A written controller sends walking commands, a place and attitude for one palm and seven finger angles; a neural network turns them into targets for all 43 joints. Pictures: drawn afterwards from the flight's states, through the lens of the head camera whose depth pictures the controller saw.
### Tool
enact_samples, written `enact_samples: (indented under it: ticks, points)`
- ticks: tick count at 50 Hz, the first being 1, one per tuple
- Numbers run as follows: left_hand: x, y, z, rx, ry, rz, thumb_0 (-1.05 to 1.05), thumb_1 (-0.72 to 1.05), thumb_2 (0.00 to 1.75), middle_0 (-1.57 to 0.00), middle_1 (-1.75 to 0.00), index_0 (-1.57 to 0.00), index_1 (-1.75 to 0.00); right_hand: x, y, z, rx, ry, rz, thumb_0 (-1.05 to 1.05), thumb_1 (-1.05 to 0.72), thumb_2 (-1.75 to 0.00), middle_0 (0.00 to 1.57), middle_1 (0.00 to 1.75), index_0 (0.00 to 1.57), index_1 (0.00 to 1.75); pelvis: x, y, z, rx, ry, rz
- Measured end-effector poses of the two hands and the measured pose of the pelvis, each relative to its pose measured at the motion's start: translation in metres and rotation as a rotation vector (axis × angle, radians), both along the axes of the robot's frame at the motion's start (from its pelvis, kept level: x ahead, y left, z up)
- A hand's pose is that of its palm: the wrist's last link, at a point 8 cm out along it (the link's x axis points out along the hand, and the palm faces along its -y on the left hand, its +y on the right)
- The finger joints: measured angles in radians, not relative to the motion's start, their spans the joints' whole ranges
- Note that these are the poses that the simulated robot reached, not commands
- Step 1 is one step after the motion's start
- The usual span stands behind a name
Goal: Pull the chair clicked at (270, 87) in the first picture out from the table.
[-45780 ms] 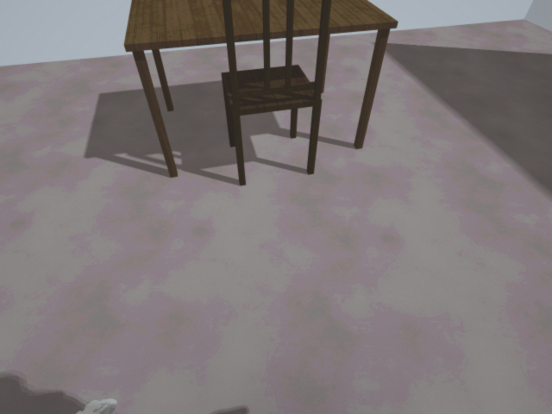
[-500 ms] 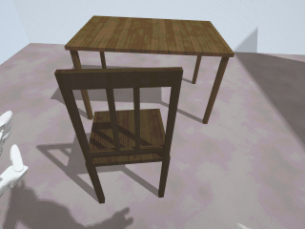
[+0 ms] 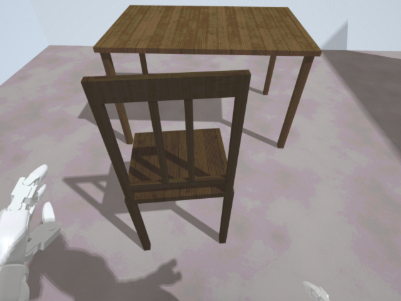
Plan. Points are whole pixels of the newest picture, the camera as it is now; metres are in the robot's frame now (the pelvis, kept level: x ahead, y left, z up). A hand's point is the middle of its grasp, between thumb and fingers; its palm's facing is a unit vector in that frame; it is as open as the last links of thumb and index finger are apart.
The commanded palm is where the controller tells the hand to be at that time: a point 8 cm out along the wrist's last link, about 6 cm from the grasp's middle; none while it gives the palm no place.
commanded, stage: let the arm hang, fingers relaxed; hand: left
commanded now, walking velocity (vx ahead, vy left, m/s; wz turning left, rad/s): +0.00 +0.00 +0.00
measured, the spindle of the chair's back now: (160, 146) +0.56 +0.17 -0.05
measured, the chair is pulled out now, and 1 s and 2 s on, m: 0.60 0.60 0.60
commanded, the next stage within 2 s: look to check the result in 1.04 s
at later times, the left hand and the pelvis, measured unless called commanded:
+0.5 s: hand out of the picture -0.03 +0.20 -0.15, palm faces +0.02 -0.96 -0.27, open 7.3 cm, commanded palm none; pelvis -0.04 -0.01 +0.01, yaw +1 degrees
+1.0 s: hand out of the picture -0.05 +0.12 -0.16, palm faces +0.04 -0.99 -0.14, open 7.4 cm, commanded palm none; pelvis -0.03 -0.03 +0.01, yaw +1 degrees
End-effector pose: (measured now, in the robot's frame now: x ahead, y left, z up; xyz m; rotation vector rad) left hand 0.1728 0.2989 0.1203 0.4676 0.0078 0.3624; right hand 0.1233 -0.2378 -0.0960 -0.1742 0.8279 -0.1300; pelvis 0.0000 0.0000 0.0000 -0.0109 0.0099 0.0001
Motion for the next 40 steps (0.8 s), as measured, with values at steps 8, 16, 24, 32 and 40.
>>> enact_samples:
  ticks: [8, 16, 24, 32, 40]
  points:
    - [-0.063, -0.085, -0.223, -0.436, 0.906, -0.039, 0.01, 0.91, 0.90, -0.20, -0.30, -0.19, -0.30, -0.035, 0.001, -0.019, -0.008, 0.187, -0.008, 0.01, -0.91, -0.90, 0.20, 0.30, 0.20, 0.30, -0.009, 0.001, -0.002, 0.022, -0.020, 0.007]
    - [-0.129, -0.086, -0.247, -0.518, 1.057, 0.054, -0.07, 0.98, 0.90, -0.21, -0.30, -0.20, -0.30, -0.106, 0.004, -0.022, -0.025, 0.414, -0.016, 0.01, -0.92, -0.90, 0.20, 0.30, 0.20, 0.30, -0.025, -0.005, 0.007, 0.001, -0.044, 0.027]
    - [-0.201, -0.055, -0.239, -0.422, 1.257, 0.188, -0.02, 0.93, 0.90, -0.21, -0.30, -0.20, -0.30, -0.160, 0.008, -0.039, 0.045, 0.527, -0.056, 0.01, -0.92, -0.90, 0.20, 0.30, 0.20, 0.30, -0.035, -0.005, 0.010, 0.006, -0.048, 0.016]
    - [-0.248, -0.065, -0.238, -0.440, 1.372, 0.252, 0.00, 0.91, 0.90, -0.20, -0.30, -0.19, -0.30, -0.197, 0.018, -0.047, 0.093, 0.634, -0.065, 0.01, -0.91, -0.90, 0.20, 0.30, 0.20, 0.30, -0.038, -0.010, 0.009, 0.012, -0.038, 0.010]
    - [-0.251, -0.103, -0.249, -0.517, 1.398, 0.217, 0.00, 0.91, 0.90, -0.20, -0.30, -0.19, -0.30, -0.206, 0.020, -0.046, 0.105, 0.667, -0.079, 0.01, -0.91, -0.90, 0.20, 0.30, 0.20, 0.30, -0.033, -0.017, 0.009, 0.016, -0.032, 0.009]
